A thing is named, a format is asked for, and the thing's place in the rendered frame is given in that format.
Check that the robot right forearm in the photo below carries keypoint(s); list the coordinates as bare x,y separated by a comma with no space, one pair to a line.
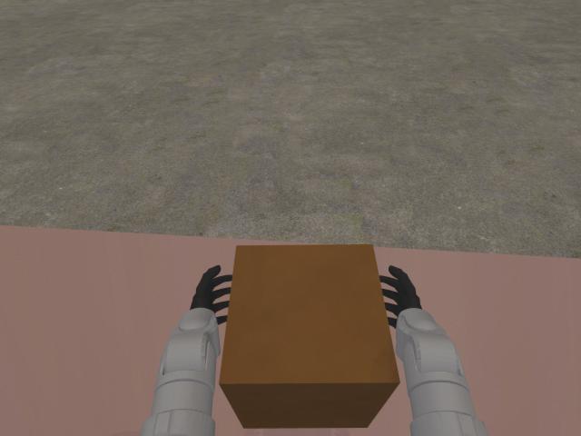
437,385

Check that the carton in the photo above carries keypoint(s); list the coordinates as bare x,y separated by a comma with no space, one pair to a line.
307,341

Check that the robot left hand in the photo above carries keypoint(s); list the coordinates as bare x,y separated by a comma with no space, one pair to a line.
205,297

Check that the robot left forearm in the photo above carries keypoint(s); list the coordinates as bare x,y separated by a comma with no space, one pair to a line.
182,403

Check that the robot right hand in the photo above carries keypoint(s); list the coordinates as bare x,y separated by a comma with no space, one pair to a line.
405,296

